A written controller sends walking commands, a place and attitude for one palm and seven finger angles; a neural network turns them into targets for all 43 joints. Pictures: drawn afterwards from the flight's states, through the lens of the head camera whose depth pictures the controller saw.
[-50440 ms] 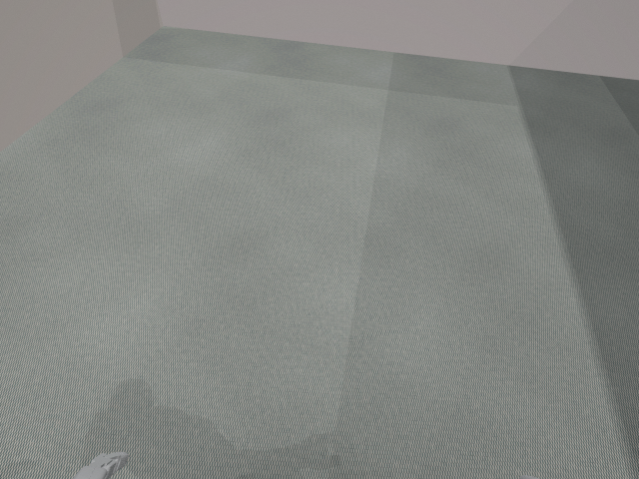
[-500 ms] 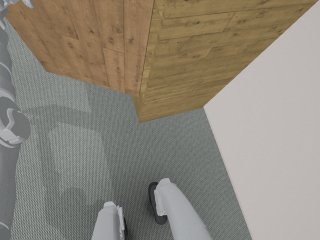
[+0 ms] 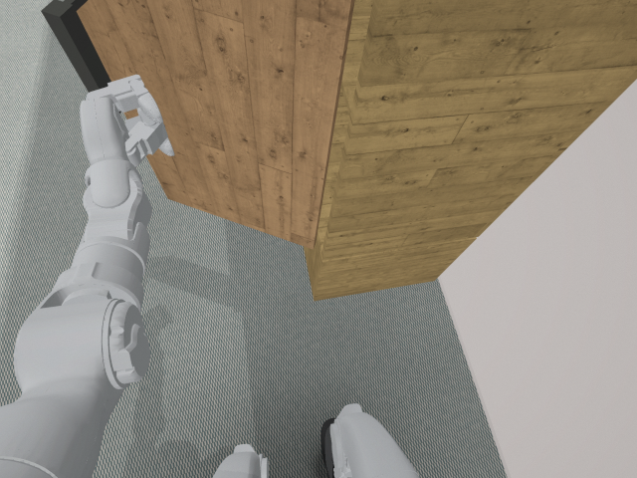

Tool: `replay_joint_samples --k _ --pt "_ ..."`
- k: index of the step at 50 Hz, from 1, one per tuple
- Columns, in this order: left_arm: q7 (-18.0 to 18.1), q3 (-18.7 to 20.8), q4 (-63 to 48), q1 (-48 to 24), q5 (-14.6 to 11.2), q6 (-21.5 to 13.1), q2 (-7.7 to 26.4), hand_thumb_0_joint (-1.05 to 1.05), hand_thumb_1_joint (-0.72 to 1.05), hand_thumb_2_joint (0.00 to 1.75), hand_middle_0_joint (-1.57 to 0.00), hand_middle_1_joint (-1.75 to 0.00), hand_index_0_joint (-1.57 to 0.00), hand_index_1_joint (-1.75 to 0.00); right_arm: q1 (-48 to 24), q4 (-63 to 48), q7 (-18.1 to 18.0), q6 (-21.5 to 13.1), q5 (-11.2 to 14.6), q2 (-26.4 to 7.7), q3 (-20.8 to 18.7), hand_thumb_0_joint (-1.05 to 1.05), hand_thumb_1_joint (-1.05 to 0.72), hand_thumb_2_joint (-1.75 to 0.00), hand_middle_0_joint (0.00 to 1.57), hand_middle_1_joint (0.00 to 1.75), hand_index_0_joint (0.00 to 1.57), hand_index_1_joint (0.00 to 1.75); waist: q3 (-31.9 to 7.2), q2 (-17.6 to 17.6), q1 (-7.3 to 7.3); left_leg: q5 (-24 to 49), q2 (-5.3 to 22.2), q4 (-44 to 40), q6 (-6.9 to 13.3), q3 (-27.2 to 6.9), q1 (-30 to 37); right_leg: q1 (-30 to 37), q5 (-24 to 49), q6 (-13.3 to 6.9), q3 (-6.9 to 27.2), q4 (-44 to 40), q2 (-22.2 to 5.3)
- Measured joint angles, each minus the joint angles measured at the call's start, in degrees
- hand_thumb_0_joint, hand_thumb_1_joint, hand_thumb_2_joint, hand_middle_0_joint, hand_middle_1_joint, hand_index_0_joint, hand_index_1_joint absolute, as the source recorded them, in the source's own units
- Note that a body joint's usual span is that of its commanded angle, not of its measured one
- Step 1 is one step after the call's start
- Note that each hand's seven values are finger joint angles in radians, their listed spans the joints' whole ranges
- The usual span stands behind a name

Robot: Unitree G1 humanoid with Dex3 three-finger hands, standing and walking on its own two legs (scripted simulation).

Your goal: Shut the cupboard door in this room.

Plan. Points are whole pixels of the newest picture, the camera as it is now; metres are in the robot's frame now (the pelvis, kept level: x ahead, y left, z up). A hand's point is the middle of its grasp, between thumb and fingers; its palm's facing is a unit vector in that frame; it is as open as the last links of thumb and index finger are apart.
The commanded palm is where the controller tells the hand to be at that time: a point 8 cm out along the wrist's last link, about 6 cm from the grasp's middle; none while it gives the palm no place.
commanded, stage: pull the fist back off the door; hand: left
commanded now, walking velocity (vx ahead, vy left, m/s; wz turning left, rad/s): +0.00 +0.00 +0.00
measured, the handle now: (98, 56) +0.67 +0.23 +0.07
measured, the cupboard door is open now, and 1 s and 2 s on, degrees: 60 60 60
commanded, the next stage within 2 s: draw the hand back to the body in 0.24 s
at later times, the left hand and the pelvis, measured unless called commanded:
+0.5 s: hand (157, 146) +0.49 +0.14 +0.09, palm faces +0.21 -0.98 -0.03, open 3.1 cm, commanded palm +0.43 +0.19 +0.09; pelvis -0.02 -0.01 +0.00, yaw +0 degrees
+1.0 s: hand (34, 262) +0.33 +0.20 +0.15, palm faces +0.22 -0.96 -0.20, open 3.1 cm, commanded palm +0.29 +0.25 +0.17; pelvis +0.00 +0.00 +0.05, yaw +1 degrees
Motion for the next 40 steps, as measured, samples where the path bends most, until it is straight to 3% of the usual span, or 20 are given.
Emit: replay_joint_samples --k 10,15,22,26,31,35,40 --pt "2.85 -1.78 -5.41 5.71 0.59 -4.03 -5.86 0.02 0.89 0.9 -1.3 -1.5 -1.3 -1.5 -5.05 0.95 -1.13 -0.59 0.23 0.8 -0.86 0.0 -0.9 -0.9 0.2 0.3 0.2 0.3 0.22 -0.45 1.63 0.24 -0.7 0.71 -0.37 0.12 0.64 0.18 -0.4 -0.26 0.14 1.82 -0.71" --pt "3.31 -1.65 -1.61 3.07 1.67 -2.89 -3.98 0.02 0.89 0.9 -1.31 -1.5 -1.3 -1.5 -6.96 1.19 -1.92 -0.84 0.72 1.82 0.2 0.0 -0.9 -0.9 0.2 0.3 0.2 0.3 0.59 -0.53 1.42 0.77 -0.91 0.54 -0.47 0.22 1.11 0.49 -0.09 -0.46 0.24 2.05 -0.92" --pt "1.32 0.17 0.11 0.93 -0.12 -2.0 -1.73 0.02 0.89 0.9 -1.31 -1.5 -1.3 -1.5 -6.68 1.01 -2.56 -1.66 1.16 1.94 1.13 0.0 -0.9 -0.9 0.2 0.3 0.2 0.3 1.07 -0.68 1.28 1.77 -0.89 0.07 -0.73 0.58 0.43 -0.32 0.98 -0.75 0.58 1.65 -0.86" --pt "-0.82 1.65 -6.17 6.79 -1.45 -1.73 -2.01 0.02 0.89 0.89 -1.3 -1.5 -1.3 -1.5 -5.05 0.37 -2.92 -1.15 1.84 1.53 0.67 0.01 -0.9 -0.9 0.2 0.3 0.2 0.3 0.95 -0.63 2.21 2.25 -0.42 -1.9 -0.71 1.69 2.71 1.37 1.64 -0.77 1.66 0.17 -0.22" --pt "-3.17 1.13 -17.08 18.29 -4.53 1.84 -3.68 0.02 0.89 0.89 -1.3 -1.5 -1.3 -1.5 -3.11 -0.48 -3.78 -0.11 3.56 0.92 0.04 0.01 -0.9 -0.9 0.2 0.3 0.2 0.3 1.08 -0.17 4.11 3.5 0.09 -6.85 -0.62 2.34 9.62 7.95 2.73 -0.7 2.43 -4.25 0.4" --pt "-4.2 -1.12 -25.98 26.3 -7.09 4.18 -5.39 0.02 0.89 0.9 -1.3 -1.5 -1.3 -1.5 -2.91 -0.65 -4.96 -0.31 4.82 0.74 -0.27 0.01 -0.9 -0.9 0.2 0.3 0.2 0.3 1.28 -0.25 5.7 4.74 0.15 -10.84 -0.63 1.66 15.76 14.41 3.53 -0.71 1.93 -8.16 0.36" --pt "-5.66 -4.92 -33.87 33.05 -8.19 6.47 -6.4 0.02 0.9 0.9 -1.3 -1.5 -1.3 -1.5 -5.39 -0.78 -6.25 -1.53 5.82 0.36 -0.45 0.01 -0.9 -0.9 0.2 0.3 0.2 0.3 1.49 -0.35 7.49 5.67 -0.11 -13.86 -0.55 0.54 21.64 20.86 3.99 -0.6 0.99 -11.35 -0.06"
